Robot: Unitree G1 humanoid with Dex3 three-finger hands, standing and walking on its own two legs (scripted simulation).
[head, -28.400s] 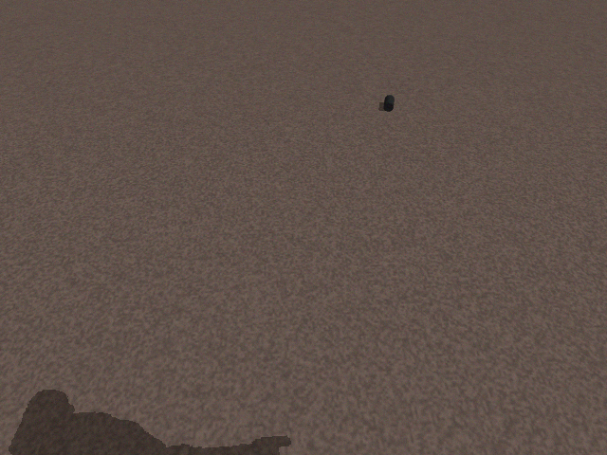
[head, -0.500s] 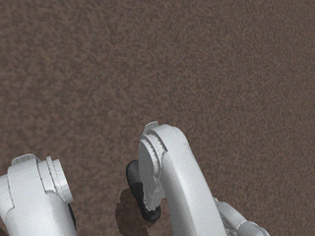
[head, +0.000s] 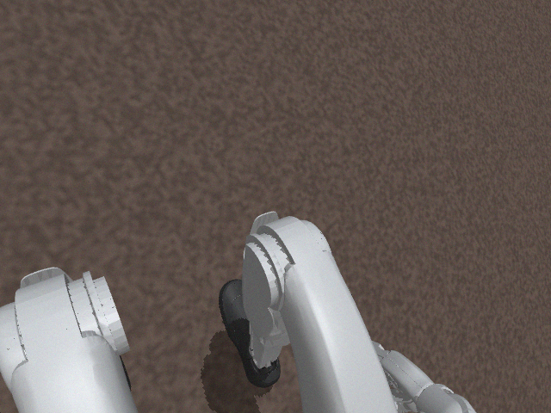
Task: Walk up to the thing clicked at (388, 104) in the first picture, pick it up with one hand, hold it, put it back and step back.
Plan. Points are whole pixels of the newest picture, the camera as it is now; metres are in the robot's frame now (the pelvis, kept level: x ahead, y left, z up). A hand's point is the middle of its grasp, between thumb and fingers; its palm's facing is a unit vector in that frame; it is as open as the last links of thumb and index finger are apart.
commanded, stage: withdraw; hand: left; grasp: from above
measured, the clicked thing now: out of the picture +0.43 +0.36 -0.27
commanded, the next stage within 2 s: home in 0.82 s
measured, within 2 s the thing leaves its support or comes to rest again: neither
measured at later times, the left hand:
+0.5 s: hand out of the picture +0.40 +0.38 -0.06, palm faces -0.46 -0.12 -0.88, open 13.9 cm
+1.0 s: hand out of the picture +0.41 +0.37 -0.13, palm faces -0.38 -0.09 -0.92, open 13.4 cm
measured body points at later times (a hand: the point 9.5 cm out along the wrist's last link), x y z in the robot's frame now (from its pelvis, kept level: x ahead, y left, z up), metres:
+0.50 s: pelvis +0.00 +0.00 +0.06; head +0.21 +0.08 +0.45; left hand +0.42 +0.38 -0.01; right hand +0.12 -0.25 -0.06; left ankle +0.07 +0.13 -0.26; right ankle +0.11 -0.12 -0.26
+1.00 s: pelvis -0.01 +0.00 +0.02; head +0.21 +0.11 +0.40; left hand +0.43 +0.37 -0.08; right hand +0.07 -0.27 -0.07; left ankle +0.07 +0.13 -0.26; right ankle +0.11 -0.12 -0.26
